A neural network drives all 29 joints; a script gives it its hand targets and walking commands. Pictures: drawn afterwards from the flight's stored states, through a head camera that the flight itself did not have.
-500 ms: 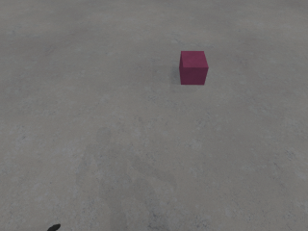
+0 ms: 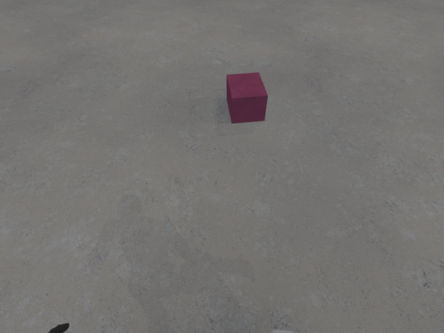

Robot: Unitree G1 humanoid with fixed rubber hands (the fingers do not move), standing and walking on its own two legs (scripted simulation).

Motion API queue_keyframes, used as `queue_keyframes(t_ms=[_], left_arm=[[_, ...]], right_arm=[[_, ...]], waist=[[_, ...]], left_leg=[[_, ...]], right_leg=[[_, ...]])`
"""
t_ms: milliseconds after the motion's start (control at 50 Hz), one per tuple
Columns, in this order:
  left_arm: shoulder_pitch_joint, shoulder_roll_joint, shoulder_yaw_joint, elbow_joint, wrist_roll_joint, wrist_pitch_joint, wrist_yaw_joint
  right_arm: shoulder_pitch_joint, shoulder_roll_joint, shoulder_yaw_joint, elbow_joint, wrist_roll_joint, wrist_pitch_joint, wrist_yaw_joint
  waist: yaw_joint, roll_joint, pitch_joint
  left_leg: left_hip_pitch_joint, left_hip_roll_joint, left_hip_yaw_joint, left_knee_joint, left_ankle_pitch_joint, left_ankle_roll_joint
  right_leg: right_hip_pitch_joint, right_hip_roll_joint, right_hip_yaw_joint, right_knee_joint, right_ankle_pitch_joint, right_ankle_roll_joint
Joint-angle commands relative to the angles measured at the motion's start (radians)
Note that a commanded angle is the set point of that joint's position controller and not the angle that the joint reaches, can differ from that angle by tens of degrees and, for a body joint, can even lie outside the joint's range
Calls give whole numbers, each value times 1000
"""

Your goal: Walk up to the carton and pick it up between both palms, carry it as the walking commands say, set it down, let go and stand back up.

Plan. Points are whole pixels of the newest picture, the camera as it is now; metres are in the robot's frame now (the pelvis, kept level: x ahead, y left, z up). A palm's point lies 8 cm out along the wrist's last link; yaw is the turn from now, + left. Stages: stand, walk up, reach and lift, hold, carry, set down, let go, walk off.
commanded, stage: walk up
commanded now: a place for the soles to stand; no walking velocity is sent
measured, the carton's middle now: (245, 97) +1.69 -0.12 -0.67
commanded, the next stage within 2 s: none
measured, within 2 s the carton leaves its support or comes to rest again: neither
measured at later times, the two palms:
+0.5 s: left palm (88, 269) +0.27 +0.32 -0.12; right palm (410, 245) +0.30 -0.37 -0.07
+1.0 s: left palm (146, 152) +0.57 +0.24 -0.06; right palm (391, 201) +0.44 -0.40 -0.11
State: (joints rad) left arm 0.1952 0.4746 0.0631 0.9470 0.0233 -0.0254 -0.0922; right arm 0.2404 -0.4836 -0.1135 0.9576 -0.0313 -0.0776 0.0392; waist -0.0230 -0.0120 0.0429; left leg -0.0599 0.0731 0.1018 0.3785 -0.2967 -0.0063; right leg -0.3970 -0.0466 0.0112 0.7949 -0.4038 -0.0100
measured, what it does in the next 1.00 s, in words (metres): walks ahead: right foot, then left foot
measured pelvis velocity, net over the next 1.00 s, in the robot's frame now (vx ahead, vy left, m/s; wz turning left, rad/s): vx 0.43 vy -0.07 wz -0.10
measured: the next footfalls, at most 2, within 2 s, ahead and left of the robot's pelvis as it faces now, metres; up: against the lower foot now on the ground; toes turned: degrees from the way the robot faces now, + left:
right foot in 0.10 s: +0.15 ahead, -0.18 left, +0.00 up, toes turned -5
left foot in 0.46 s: +0.34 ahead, +0.10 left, +0.00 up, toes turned +1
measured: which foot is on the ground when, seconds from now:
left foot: down 0.00-0.10, up 0.12-0.44, down 0.46-0.84, up 0.86-1.00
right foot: up 0.00-0.08, down 0.10-0.46, up 0.48-0.82, down 0.84-1.00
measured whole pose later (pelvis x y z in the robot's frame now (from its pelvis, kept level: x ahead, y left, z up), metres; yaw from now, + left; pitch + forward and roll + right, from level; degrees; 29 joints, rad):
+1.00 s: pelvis +0.43 -0.07 +0.00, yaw -6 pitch -1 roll +1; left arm 0.25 0.44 0.06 0.76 -0.01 -0.10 -0.06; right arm 0.35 -0.46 -0.05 0.83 0.00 -0.07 0.06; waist -0.01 0.03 0.04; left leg -0.46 0.06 -0.01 1.01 -0.34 0.03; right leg -0.28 -0.03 -0.09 0.50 -0.20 -0.04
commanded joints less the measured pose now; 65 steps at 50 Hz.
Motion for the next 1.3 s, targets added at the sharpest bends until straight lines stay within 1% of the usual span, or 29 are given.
queue_keyframes(t_ms=[0,40,80,100,120,140,160,240,380,420,440,460,480,500,540,600,740,800,820,860,880,920,960,1040,1080,1120,1220,1260,1280], left_arm=[[-95,151,40,-120,-15,-33,-30],[35,158,43,-81,-2,-30,-26],[181,212,84,-47,4,-48,-5],[370,284,114,-43,1,-52,16],[352,347,102,-95,3,-64,34],[244,339,98,-112,-22,-62,40],[133,307,85,-145,-38,-69,39],[45,254,71,-181,-20,-85,42],[42,254,66,-209,-17,-85,30],[64,232,55,-203,-11,-75,37],[107,163,42,-216,-11,-80,39],[85,82,19,-255,-23,-78,35],[40,146,24,-273,-21,-72,46],[62,194,35,-237,-18,-66,45],[144,205,44,-172,-23,-64,34],[131,195,44,-139,-30,-54,8],[-27,135,43,-200,-17,-56,-14],[-13,147,61,-192,-7,-69,0],[119,176,77,-169,-15,-78,14],[289,319,109,-176,-25,-88,44],[259,318,106,-177,-33,-88,47],[149,232,83,-214,-50,-80,51],[108,216,74,-222,-40,-84,48],[92,220,82,-226,-31,-99,45],[73,198,69,-229,-29,-105,43],[148,222,87,-211,-33,-103,45],[217,205,63,-217,-28,-78,48],[156,148,42,-237,-24,-81,54],[210,75,17,-276,-41,-78,54]], right_arm=[[-124,-213,-47,-119,-7,-22,6],[-127,-217,-44,-140,-6,-20,11],[-65,-178,-25,-136,-5,-12,12],[-69,-87,9,-162,-2,-12,18],[-91,-105,14,-205,15,-16,13],[-143,-189,-17,-204,21,-10,6],[-77,-208,-21,-179,30,-7,16],[45,-186,-17,-103,19,0,44],[-30,-146,-27,-158,18,-2,72],[66,-168,-47,-124,15,-15,56],[183,-193,-57,-120,4,-28,42],[269,-292,-82,-119,-5,-38,25],[231,-308,-74,-163,12,-46,14],[138,-305,-74,-177,32,-46,13],[49,-240,-41,-210,31,-38,15],[25,-199,-25,-216,23,-30,16],[120,-221,-20,-222,31,-38,23],[153,-227,-22,-219,34,-30,20],[168,-186,-1,-219,38,-31,23],[167,-89,45,-264,31,-39,12],[120,-171,20,-237,21,-26,-2],[105,-175,13,-204,33,-11,5],[137,-157,16,-187,37,-12,21],[100,-149,9,-161,18,-1,48],[34,-139,15,-187,11,2,55],[-58,-121,18,-213,13,-5,63],[-21,-131,1,-216,14,-12,51],[182,-187,-32,-163,10,-14,28],[250,-290,-54,-176,-4,-24,14]], waist=[[17,179,51],[64,155,-27],[149,-94,-53],[244,-366,-148],[206,-344,-164],[157,-64,-16],[65,14,-24],[22,-167,13],[1,-127,26],[-37,52,3],[-93,168,-65],[-123,349,-82],[-119,156,-46],[-67,62,-31],[11,145,-24],[12,223,24],[-23,162,16],[6,12,-55],[76,-48,-138],[157,-294,-185],[148,-70,-124],[86,-78,10],[39,-81,-25],[39,-153,32],[29,-134,85],[72,-61,90],[62,-54,-67],[-76,58,-134],[-87,294,-186]], left_leg=[[-100,211,-150,-224,-273,188],[-236,179,-45,-88,-279,173],[-566,86,51,302,-186,109],[-673,-24,58,664,-265,89],[-793,-84,-76,858,-316,67],[-745,2,-219,853,-212,79],[-683,57,-202,787,-118,74],[-463,54,-121,554,9,10],[-270,8,-44,230,152,25],[-56,-37,-10,174,60,47],[73,17,-113,56,-83,99],[145,283,-524,-120,-331,181],[97,368,-796,-239,-519,212],[75,383,-757,-219,-530,227],[-24,237,-474,-166,-350,203],[-151,127,-203,-161,-163,188],[-114,165,-178,-143,-49,215],[-125,176,-118,75,237,179],[-239,135,-77,233,268,129],[-649,-48,-42,739,-253,55],[-721,-41,-164,822,-197,58],[-678,30,-177,726,-60,57],[-541,48,-161,609,-29,37],[-503,36,-116,470,105,-4],[-502,32,-73,393,224,-7],[-502,38,-85,303,205,-9],[-213,-64,18,134,95,57],[54,-8,-92,105,-17,135],[254,263,-525,-33,-165,217]], right_leg=[[-56,-54,-7,-131,34,-6],[209,3,-152,-192,157,-2],[592,38,-88,-232,102,-56],[706,-143,200,-387,-140,-110],[651,-360,695,-599,-234,-238],[413,-392,695,-641,-347,-272],[371,-364,546,-583,-326,-268],[117,-211,229,-601,-128,-207],[44,-177,110,-562,-92,-184],[-12,-139,87,-371,8,-147],[-57,-85,-11,-65,123,-121],[-264,57,-76,281,-70,-68],[-360,74,87,388,-60,-70],[-373,-9,117,387,32,-53],[-272,-45,87,297,75,-28],[-152,-29,-11,113,86,17],[-67,-1,-91,-186,216,-15],[161,40,-129,-312,230,-34],[387,28,-74,-333,212,-69],[659,-395,564,-507,-37,-186],[582,-413,639,-546,-41,-231],[364,-299,305,-536,-5,-232],[259,-242,170,-530,86,-214],[137,-231,106,-628,-13,-208],[87,-158,9,-658,26,-176],[165,-209,42,-608,142,-182],[243,-158,-66,-326,364,-148],[78,-95,-149,23,417,-122],[-212,10,-149,315,64,-71]])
